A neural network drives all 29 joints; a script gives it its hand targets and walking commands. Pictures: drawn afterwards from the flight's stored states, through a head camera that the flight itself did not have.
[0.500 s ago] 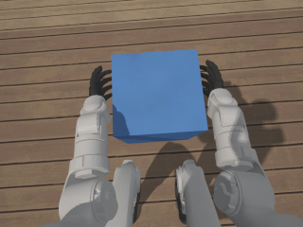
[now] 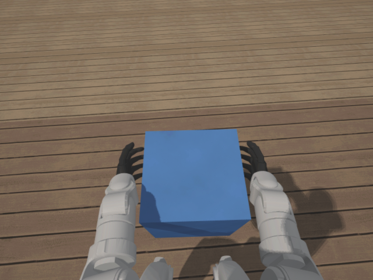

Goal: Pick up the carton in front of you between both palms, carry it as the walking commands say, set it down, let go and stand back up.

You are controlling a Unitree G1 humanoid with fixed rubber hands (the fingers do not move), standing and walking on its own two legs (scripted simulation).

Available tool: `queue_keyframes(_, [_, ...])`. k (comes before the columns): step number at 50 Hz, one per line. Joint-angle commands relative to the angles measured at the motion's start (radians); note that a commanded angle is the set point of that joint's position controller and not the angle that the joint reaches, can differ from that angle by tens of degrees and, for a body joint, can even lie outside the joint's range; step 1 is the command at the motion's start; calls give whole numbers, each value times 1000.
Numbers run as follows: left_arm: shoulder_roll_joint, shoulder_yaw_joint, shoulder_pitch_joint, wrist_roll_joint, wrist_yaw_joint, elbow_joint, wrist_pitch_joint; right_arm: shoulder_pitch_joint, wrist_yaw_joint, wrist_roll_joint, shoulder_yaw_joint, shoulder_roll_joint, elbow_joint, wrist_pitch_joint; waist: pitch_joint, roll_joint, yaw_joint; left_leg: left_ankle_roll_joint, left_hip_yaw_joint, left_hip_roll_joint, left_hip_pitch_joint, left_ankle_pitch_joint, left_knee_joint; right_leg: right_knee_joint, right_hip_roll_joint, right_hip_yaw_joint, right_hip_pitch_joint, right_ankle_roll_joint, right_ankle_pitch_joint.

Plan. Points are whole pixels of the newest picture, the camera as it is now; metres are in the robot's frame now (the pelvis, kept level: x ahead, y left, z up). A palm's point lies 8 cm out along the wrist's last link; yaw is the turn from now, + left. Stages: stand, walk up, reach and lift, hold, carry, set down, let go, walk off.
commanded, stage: reach and lift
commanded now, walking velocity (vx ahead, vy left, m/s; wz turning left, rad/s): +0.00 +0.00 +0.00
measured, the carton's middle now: (191, 188) +0.36 +0.01 -0.10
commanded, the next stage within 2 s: hold in 1.40 s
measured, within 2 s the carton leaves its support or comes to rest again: neither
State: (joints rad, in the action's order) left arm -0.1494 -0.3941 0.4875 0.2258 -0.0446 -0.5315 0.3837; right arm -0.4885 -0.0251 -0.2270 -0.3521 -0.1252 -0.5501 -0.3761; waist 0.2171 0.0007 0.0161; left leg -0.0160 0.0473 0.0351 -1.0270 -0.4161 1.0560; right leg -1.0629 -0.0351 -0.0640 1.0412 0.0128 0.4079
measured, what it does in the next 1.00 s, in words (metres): rises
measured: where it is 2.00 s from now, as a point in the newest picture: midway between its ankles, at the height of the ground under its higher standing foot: outside the picture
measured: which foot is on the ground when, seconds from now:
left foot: down 0.00-1.00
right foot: down 0.00-1.00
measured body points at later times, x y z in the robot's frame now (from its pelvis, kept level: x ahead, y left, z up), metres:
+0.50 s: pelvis +0.02 +0.01 +0.08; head -0.01 +0.01 +0.53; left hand +0.34 +0.15 +0.11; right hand +0.33 -0.15 +0.10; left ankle +0.04 +0.13 -0.66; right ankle +0.05 -0.12 -0.66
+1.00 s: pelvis +0.02 +0.00 +0.09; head +0.00 +0.00 +0.54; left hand +0.34 +0.15 +0.11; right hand +0.34 -0.15 +0.11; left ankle +0.04 +0.13 -0.66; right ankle +0.05 -0.12 -0.66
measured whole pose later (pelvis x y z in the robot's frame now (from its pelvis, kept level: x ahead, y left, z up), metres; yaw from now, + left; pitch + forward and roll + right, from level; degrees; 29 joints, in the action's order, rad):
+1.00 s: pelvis +0.02 +0.00 +0.09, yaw +0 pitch -4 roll +0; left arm -0.17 -0.29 0.33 0.31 0.00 -0.37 0.63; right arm -0.32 0.01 -0.31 -0.29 -0.17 -0.37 -0.62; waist 0.00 0.00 0.00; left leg -0.01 0.06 0.02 -0.13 -0.20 0.41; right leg -0.41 -0.02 -0.07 0.14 0.01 0.19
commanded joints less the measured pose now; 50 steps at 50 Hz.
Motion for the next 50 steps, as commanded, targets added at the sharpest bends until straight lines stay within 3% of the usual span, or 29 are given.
queue_keyframes(1, [-1041,608,521,-158,257,-48,-2,-495,244,144,588,-1043,-23,-2,500,9,-8,11,3,104,389,263,-201,213,-94,-8,-432,-5,-265])
queue_keyframes(2, [-1032,616,507,-154,260,-28,1,-467,246,143,597,-1043,-25,-9,479,17,-13,12,10,99,421,291,-231,235,-96,-4,-438,-5,-286])
queue_keyframes(3, [-1029,627,477,-151,261,-15,6,-453,249,152,604,-1055,-14,-10,477,2,5,12,10,96,453,314,-250,260,-90,-14,-478,-6,-309])
queue_keyframes(4, [-1031,624,455,-155,263,-27,14,-423,250,142,605,-1043,-14,-20,455,7,-16,12,15,95,479,310,-277,284,-86,-17,-517,-8,-312])
queue_keyframes(5, [-1035,629,440,-152,265,-14,20,-420,253,138,607,-1036,-1,-23,427,-8,-3,9,14,96,495,312,-305,307,-85,-17,-534,-10,-313])
queue_keyframes(6, [-1025,639,452,-158,265,-8,24,-395,253,132,605,-1044,-16,-32,407,15,-26,13,21,90,534,322,-329,332,-87,-16,-555,-9,-326])
queue_keyframes(8, [-1021,642,384,-152,265,-10,40,-384,256,149,626,-1041,18,-39,364,-6,3,12,19,87,581,354,-370,376,-79,-24,-614,-10,-355])
queue_keyframes(14, [-1032,703,337,-185,277,71,96,-313,262,159,657,-1039,81,-98,262,25,-21,15,36,68,743,384,-501,502,-72,-17,-770,-10,-389])
queue_keyframes(15, [-1033,706,324,-180,277,81,112,-306,262,168,667,-1035,116,-107,243,-19,-12,12,31,72,762,386,-519,525,-63,-26,-801,-13,-397])
queue_keyframes(16, [-1037,703,302,-183,281,80,124,-305,261,166,667,-1022,130,-124,219,13,-21,13,35,68,792,408,-542,550,-65,-21,-819,-9,-411])
queue_keyframes(17, [-1018,707,332,-187,281,117,131,-282,264,164,658,-1027,121,-137,175,0,-29,13,33,68,812,379,-564,570,-63,-15,-820,-10,-381])
queue_keyframes(21, [-1004,648,266,-159,284,80,186,-253,269,150,613,-995,121,-185,46,-5,-26,12,28,60,849,327,-648,648,-59,-11,-861,-19,-314])
queue_keyframes(22, [-988,635,266,-149,286,76,192,-256,271,151,604,-1002,106,-192,25,-9,-11,16,24,59,850,310,-656,657,-55,-13,-876,-19,-303])
queue_keyframes(23, [-987,633,278,-153,288,87,194,-260,272,140,602,-1000,123,-195,8,9,-30,19,24,54,859,305,-663,667,-55,-6,-887,-20,-300])
queue_keyframes(24, [-965,604,318,-137,292,84,198,-269,276,136,566,-986,95,-201,-26,-35,-27,16,15,57,854,247,-672,678,-49,-13,-864,-23,-249])
queue_keyframes(25, [-972,601,320,-131,295,76,198,-304,280,130,558,-983,94,-200,-31,-5,-17,17,21,50,861,216,-687,681,-58,-1,-865,-23,-210])
queue_keyframes(27, [-985,590,354,-137,297,67,193,-329,290,125,543,-980,81,-196,-27,-9,-23,20,17,48,861,188,-691,682,-55,2,-874,-28,-189])
queue_keyframes(28, [-973,563,366,-120,298,52,192,-350,290,121,528,-983,68,-195,-52,-18,-9,22,13,47,840,160,-687,682,-51,0,-875,-28,-159])
queue_keyframes(30, [-987,570,410,-128,306,55,185,-392,296,125,541,-997,80,-189,-20,-8,-24,24,5,50,844,138,-679,684,-46,-2,-891,-28,-137])
queue_keyframes(32, [-1016,579,429,-134,311,53,178,-475,301,140,577,-1005,149,-175,37,-10,-18,22,6,50,876,170,-677,675,-51,3,-896,-25,-166])
queue_keyframes(38, [-998,595,395,-138,300,69,192,-403,294,132,569,-993,117,-196,40,9,-24,22,18,47,914,244,-691,681,-58,1,-916,-18,-233])
queue_keyframes(41, [-987,589,387,-131,299,91,200,-385,294,130,568,-991,127,-199,51,-17,-14,15,7,56,932,261,-692,694,-51,-6,-942,-17,-250])
queue_keyframes(42, [-996,603,359,-141,300,93,200,-384,292,132,582,-993,148,-204,34,20,-17,20,9,51,922,274,-695,695,-56,-1,-946,-15,-267])
queue_keyframes(44, [-976,596,362,-133,299,126,203,-367,290,133,574,-993,155,-211,57,17,-5,18,10,54,935,308,-704,699,-58,0,-964,-9,-300])
queue_keyframes(45, [-982,616,346,-151,299,115,210,-341,288,146,583,-987,155,-212,47,-8,-24,13,9,57,937,319,-701,702,-53,-8,-972,-14,-320])
queue_keyframes(46, [-979,616,349,-149,300,141,207,-348,287,142,585,-987,174,-215,67,16,-12,16,15,53,955,340,-707,702,-61,-1,-969,-9,-330])
queue_keyframes(47, [-968,617,343,-149,301,139,215,-311,284,137,572,-984,164,-218,45,4,-32,13,15,57,959,343,-705,707,-61,-3,-960,-12,-335])
queue_keyframes(48, [-970,619,326,-146,301,140,215,-334,282,151,586,-992,169,-219,51,-4,0,17,18,54,958,343,-707,705,-56,-5,-974,-10,-336])
queue_keyframes(50, [-969,639,333,-163,297,175,218,-290,281,149,588,-987,182,-224,46,10,-27,12,14,57,971,381,-705,715,-57,-6,-967,-10,-376])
